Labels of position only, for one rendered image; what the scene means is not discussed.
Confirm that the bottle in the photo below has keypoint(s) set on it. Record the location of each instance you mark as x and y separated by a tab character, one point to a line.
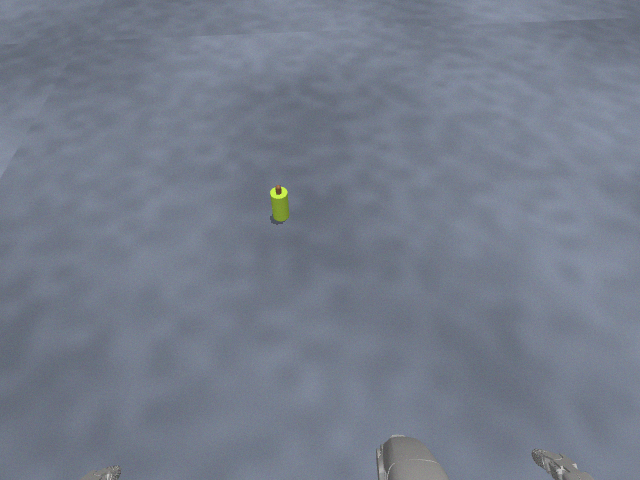
279	201

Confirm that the right robot hand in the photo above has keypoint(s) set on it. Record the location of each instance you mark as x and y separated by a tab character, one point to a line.
559	466

